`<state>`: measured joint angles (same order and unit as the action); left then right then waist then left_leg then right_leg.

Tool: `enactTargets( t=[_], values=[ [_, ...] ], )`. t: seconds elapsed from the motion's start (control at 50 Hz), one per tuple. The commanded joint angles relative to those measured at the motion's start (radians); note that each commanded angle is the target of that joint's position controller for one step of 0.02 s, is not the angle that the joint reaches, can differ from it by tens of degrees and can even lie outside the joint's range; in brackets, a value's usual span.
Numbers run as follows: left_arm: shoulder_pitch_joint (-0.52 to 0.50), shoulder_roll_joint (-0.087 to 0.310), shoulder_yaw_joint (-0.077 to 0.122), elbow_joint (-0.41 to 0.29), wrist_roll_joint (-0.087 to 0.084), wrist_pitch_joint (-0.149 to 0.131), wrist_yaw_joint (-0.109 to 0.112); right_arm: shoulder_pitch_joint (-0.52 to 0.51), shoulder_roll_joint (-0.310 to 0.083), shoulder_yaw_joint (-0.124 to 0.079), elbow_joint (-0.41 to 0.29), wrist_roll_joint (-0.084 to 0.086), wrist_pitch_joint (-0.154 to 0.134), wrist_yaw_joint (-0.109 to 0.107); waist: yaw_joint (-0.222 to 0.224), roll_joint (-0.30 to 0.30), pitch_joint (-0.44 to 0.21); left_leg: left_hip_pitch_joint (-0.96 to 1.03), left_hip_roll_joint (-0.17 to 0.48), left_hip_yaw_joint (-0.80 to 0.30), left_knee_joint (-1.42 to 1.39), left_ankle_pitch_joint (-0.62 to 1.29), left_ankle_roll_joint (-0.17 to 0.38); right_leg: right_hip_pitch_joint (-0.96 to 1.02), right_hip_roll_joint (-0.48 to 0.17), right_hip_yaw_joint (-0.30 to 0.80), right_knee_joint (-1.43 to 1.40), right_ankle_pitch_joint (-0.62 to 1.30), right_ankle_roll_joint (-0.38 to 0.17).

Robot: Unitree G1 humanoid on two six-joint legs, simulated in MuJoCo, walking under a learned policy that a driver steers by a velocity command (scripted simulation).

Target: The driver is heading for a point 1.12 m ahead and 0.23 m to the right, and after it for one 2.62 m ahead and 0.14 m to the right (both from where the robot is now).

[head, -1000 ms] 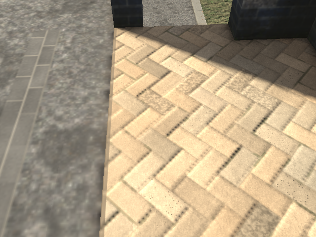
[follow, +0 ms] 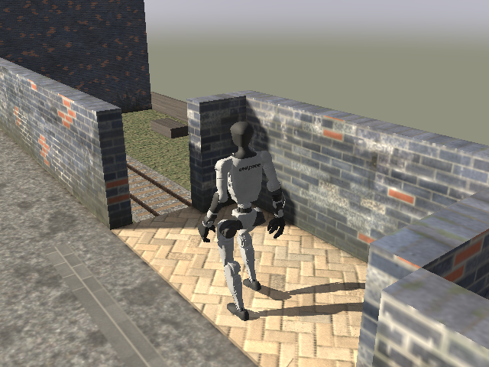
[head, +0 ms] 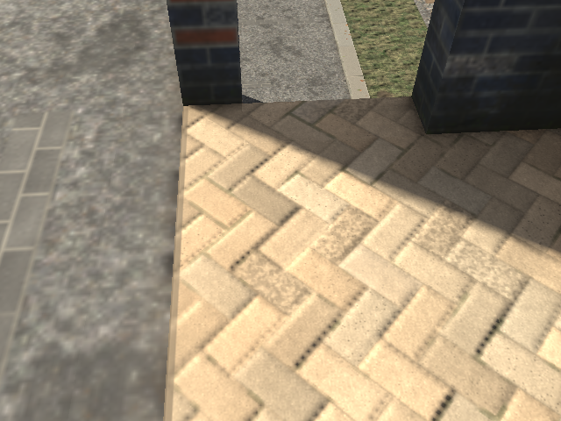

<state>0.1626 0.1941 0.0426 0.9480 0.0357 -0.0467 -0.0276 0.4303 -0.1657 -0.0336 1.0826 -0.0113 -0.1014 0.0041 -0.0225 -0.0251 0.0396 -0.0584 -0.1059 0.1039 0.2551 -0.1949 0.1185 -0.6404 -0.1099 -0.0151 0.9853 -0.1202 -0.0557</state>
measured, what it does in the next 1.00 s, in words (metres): walks ahead: right foot, then left foot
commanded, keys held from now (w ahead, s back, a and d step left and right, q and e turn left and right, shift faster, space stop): w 0.56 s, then w+e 0.44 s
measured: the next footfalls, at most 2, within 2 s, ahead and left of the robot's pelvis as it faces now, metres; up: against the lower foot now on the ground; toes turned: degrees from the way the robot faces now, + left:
right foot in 0.26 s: +0.33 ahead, -0.11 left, +0.00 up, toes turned -4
left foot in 0.82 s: +0.63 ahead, +0.07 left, +0.00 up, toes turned -2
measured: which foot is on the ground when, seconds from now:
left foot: down 0.00-0.28, up 0.30-0.80, down 0.82-1.00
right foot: up 0.00-0.24, down 0.26-0.82, up 0.84-1.00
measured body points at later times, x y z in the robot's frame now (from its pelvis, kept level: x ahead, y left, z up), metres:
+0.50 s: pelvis +0.29 -0.05 +0.00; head +0.31 -0.06 +0.45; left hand +0.27 +0.20 -0.15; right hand +0.36 -0.29 -0.15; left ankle +0.31 +0.10 -0.66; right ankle +0.29 -0.10 -0.74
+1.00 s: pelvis +0.55 +0.00 +0.00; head +0.58 +0.01 +0.45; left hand +0.63 +0.25 -0.15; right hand +0.59 -0.27 -0.13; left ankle +0.59 +0.07 -0.74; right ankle +0.49 -0.12 -0.66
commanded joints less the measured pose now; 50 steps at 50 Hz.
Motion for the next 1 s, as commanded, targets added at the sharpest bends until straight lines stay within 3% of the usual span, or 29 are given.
enactTargets(
  t=[0.02, 0.08, 0.16, 0.2, 0.22, 0.24, 0.26, 0.28, 0.3, 0.32, 0.34, 0.36, 0.38, 0.4, 0.46, 0.5, 0.6, 0.7, 0.76, 0.78, 0.8, 0.82, 0.84, 0.86, 0.88, 0.9, 0.94, 1.0],
  values=[
    [-0.071, 0.025, -0.001, -0.062, -0.009, 0.001, -0.007, 0.046, -0.094, -0.005, -0.035, 0.002, -0.015, -0.004, 0.007, 0.064, 0.080, -0.060, 0.262, -0.170, -0.144, 0.322, 0.070, -0.028, 0.012, -0.040, -0.153, 0.112, 0.018],
    [-0.168, 0.017, -0.008, -0.090, -0.017, -0.002, -0.008, 0.109, -0.097, 0.000, -0.018, 0.002, -0.016, -0.010, -0.025, 0.082, 0.077, 0.015, 0.264, -0.150, -0.128, 0.404, 0.056, -0.004, 0.044, -0.070, -0.288, 0.161, 0.013],
    [-0.248, 0.034, -0.006, -0.124, -0.017, -0.011, -0.006, 0.154, -0.111, -0.001, 0.005, -0.012, -0.010, -0.022, -0.039, 0.090, 0.086, 0.168, 0.308, -0.151, -0.068, 0.533, 0.073, -0.015, 0.071, -0.080, -0.383, 0.089, -0.020],
    [-0.205, 0.046, 0.001, -0.119, -0.017, -0.020, 0.000, 0.125, -0.126, -0.004, 0.005, -0.016, -0.009, -0.027, -0.002, 0.098, 0.064, 0.197, 0.319, -0.131, 0.015, 0.734, 0.065, 0.080, 0.106, -0.094, -0.428, 0.005, -0.054],
    [-0.134, 0.060, 0.009, -0.098, -0.016, -0.025, 0.007, 0.112, -0.138, -0.007, 0.005, -0.017, -0.008, -0.029, 0.030, 0.108, 0.025, 0.198, 0.318, -0.121, 0.100, 0.870, 0.055, 0.179, 0.139, -0.105, -0.443, -0.037, -0.072],
    [-0.001, 0.078, 0.021, -0.055, -0.015, -0.032, 0.016, 0.098, -0.149, -0.010, 0.006, -0.016, -0.005, -0.028, 0.084, 0.103, -0.041, 0.185, 0.302, -0.106, 0.247, 0.931, 0.043, 0.325, 0.170, -0.115, -0.490, -0.036, -0.094],
    [0.174, 0.113, 0.039, 0.000, -0.001, -0.042, 0.026, 0.078, -0.147, -0.008, -0.003, -0.008, -0.004, -0.026, 0.158, 0.086, -0.130, 0.056, 0.271, -0.082, 0.450, 0.799, 0.026, 0.569, 0.127, -0.068, -0.526, 0.001, -0.126],
    [0.336, 0.211, 0.066, 0.025, 0.027, -0.046, 0.037, 0.094, -0.089, 0.008, -0.043, 0.017, -0.007, -0.017, 0.189, -0.038, -0.269, -0.222, 0.195, -0.034, 0.787, 0.402, -0.002, 0.865, -0.136, 0.246, -0.537, -0.110, -0.203],
    [0.332, 0.238, 0.076, 0.026, 0.009, -0.031, 0.024, 0.180, -0.068, 0.000, -0.037, 0.039, -0.006, -0.010, 0.139, -0.190, -0.369, -0.489, 0.017, -0.060, 1.108, -0.315, -0.026, 1.001, -0.334, 0.700, -0.675, -0.121, -0.330],
    [0.232, 0.195, 0.066, 0.016, -0.019, -0.024, 0.016, 0.094, -0.138, -0.019, -0.050, 0.013, -0.001, -0.013, 0.107, -0.038, -0.240, -0.579, 0.090, -0.155, 1.139, -0.239, -0.011, 0.887, -0.280, 0.607, -0.710, -0.159, -0.296],
    [0.143, 0.136, 0.050, 0.004, -0.026, -0.030, 0.012, 0.001, -0.120, -0.017, -0.080, 0.005, -0.005, -0.009, 0.083, -0.001, -0.111, -0.592, 0.129, -0.154, 1.093, -0.154, -0.012, 0.739, -0.244, 0.462, -0.743, -0.120, -0.262],
    [0.103, 0.085, 0.036, 0.007, -0.021, -0.039, 0.011, -0.032, -0.095, -0.016, -0.085, 0.002, -0.004, -0.007, 0.048, 0.032, -0.034, -0.553, 0.164, -0.149, 1.023, -0.106, -0.015, 0.613, -0.195, 0.359, -0.779, -0.029, -0.218],
    [0.108, 0.050, 0.024, 0.024, -0.020, -0.047, 0.016, -0.040, -0.084, -0.018, -0.091, -0.016, 0.008, -0.002, 0.018, 0.018, -0.008, -0.509, 0.187, -0.151, 0.964, -0.085, -0.024, 0.539, -0.150, 0.285, -0.795, 0.030, -0.182],
    [0.120, 0.031, 0.016, 0.039, -0.020, -0.053, 0.020, -0.013, -0.057, -0.014, -0.081, -0.026, 0.024, 0.005, -0.004, 0.004, -0.005, -0.464, 0.194, -0.144, 0.932, -0.075, -0.035, 0.494, -0.116, 0.226, -0.810, 0.071, -0.160],
    [0.196, 0.070, 0.018, 0.072, -0.024, -0.070, 0.025, -0.050, -0.050, -0.016, -0.103, -0.029, 0.049, 0.019, -0.021, -0.018, 0.005, -0.487, 0.200, -0.110, 0.869, -0.032, -0.058, 0.474, -0.087, 0.148, -0.831, 0.192, -0.158],
    [0.231, 0.086, 0.018, 0.080, -0.024, -0.070, 0.025, -0.148, -0.063, -0.017, -0.139, -0.028, 0.057, 0.023, -0.008, -0.024, 0.033, -0.554, 0.216, -0.091, 0.797, 0.040, -0.074, 0.481, -0.075, 0.120, -0.858, 0.194, -0.154],
    [0.331, 0.077, 0.005, 0.098, -0.026, -0.066, 0.026, -0.378, -0.063, -0.005, -0.217, -0.013, 0.055, 0.025, 0.052, -0.033, 0.066, -0.581, 0.200, -0.048, 0.516, 0.184, -0.097, 0.539, -0.051, 0.093, -0.863, 0.282, -0.137],
    [0.395, 0.105, 0.009, 0.110, -0.016, -0.056, 0.038, -0.503, -0.083, -0.004, -0.269, -0.007, 0.042, 0.022, 0.086, -0.043, 0.067, -0.588, 0.163, -0.053, 0.372, 0.160, -0.093, 0.688, -0.087, 0.150, -0.788, 0.355, -0.162],
    [0.352, 0.131, 0.020, 0.099, -0.008, -0.051, 0.044, -0.457, -0.111, -0.013, -0.276, -0.002, 0.023, 0.017, 0.042, -0.054, 0.048, -0.464, 0.134, -0.061, 0.291, 0.062, -0.067, 0.704, -0.100, 0.172, -0.699, 0.465, -0.142],
    [0.328, 0.142, 0.025, 0.093, -0.010, -0.050, 0.043, -0.371, -0.126, -0.021, -0.253, -0.002, 0.015, 0.010, 0.005, -0.054, 0.011, -0.335, 0.105, -0.049, 0.253, 0.035, -0.054, 0.681, -0.083, 0.163, -0.613, 0.558, -0.126],
    [0.307, 0.139, 0.025, 0.087, -0.016, -0.049, 0.038, -0.214, -0.152, -0.036, -0.204, -0.010, 0.003, 0.000, -0.062, -0.014, -0.074, -0.124, 0.097, -0.045, 0.189, 0.075, -0.032, 0.623, -0.032, 0.126, -0.436, 0.562, -0.104],
    [0.292, 0.105, 0.017, 0.053, -0.029, -0.052, 0.033, -0.044, -0.226, -0.058, -0.179, -0.037, -0.009, -0.014, -0.120, 0.060, -0.206, 0.139, 0.273, -0.221, 0.176, -0.009, 0.013, 0.444, 0.028, 0.089, -0.174, 0.321, -0.084],
    [0.400, -0.013, -0.003, 0.023, -0.071, -0.045, 0.036, 0.007, -0.328, -0.083, -0.188, -0.058, -0.003, -0.014, -0.075, 0.281, -0.347, 0.412, 0.564, -0.637, 0.103, -0.089, 0.118, 0.098, 0.185, -0.013, 0.167, -0.319, -0.041],
    [0.373, 0.094, 0.022, 0.032, -0.044, -0.035, 0.042, -0.057, -0.259, -0.073, -0.203, -0.032, 0.016, -0.010, -0.059, 0.182, -0.319, 0.323, 0.556, -0.745, 0.025, -0.180, 0.126, 0.015, 0.147, 0.064, 0.282, -0.378, -0.056],
    [0.302, 0.105, 0.031, 0.020, -0.034, -0.029, 0.037, -0.152, -0.183, -0.052, -0.218, -0.023, 0.017, -0.008, -0.022, 0.101, -0.166, 0.179, 0.517, -0.587, 0.003, -0.203, 0.096, -0.006, 0.095, 0.077, 0.289, -0.286, -0.058],
    [0.253, 0.081, 0.029, 0.009, -0.029, -0.027, 0.029, -0.200, -0.137, -0.040, -0.221, -0.020, 0.011, -0.005, -0.008, 0.064, -0.085, 0.056, 0.473, -0.458, -0.034, -0.121, 0.073, 0.014, 0.060, 0.074, 0.252, -0.220, -0.053],
    [0.236, 0.060, 0.035, -0.001, -0.007, -0.004, 0.013, -0.199, -0.099, -0.029, -0.200, -0.014, -0.001, -0.014, 0.031, 0.106, -0.026, -0.067, 0.400, -0.282, -0.072, 0.005, 0.025, 0.067, 0.026, 0.066, 0.199, -0.177, -0.040],
    [0.197, 0.032, 0.035, -0.028, -0.002, 0.027, -0.004, -0.134, -0.102, -0.030, -0.169, -0.001, -0.025, -0.016, 0.050, 0.106, -0.017, -0.083, 0.387, -0.165, -0.096, 0.150, 0.022, 0.042, 0.017, 0.047, 0.186, -0.116, -0.027]
  ],
)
